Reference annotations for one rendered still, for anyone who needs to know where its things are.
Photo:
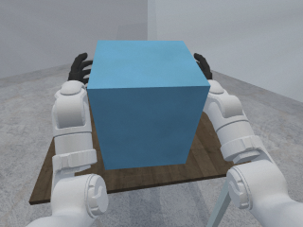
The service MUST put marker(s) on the left robot forearm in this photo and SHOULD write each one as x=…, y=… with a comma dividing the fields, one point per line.
x=71, y=123

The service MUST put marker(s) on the right robot forearm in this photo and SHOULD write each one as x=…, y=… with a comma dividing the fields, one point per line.
x=238, y=141

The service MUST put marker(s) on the carton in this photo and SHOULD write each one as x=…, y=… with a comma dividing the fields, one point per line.
x=146, y=98

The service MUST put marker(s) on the left robot hand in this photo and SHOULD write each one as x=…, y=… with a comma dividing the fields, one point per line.
x=77, y=73

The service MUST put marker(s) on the right robot hand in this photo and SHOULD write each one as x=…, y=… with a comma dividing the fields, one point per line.
x=201, y=61

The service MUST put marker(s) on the right robot upper arm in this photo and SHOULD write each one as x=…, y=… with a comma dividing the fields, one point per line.
x=259, y=188

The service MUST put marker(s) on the table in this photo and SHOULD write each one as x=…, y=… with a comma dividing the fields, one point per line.
x=204, y=162

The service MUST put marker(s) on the left robot upper arm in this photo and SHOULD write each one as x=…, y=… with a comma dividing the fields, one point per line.
x=76, y=202

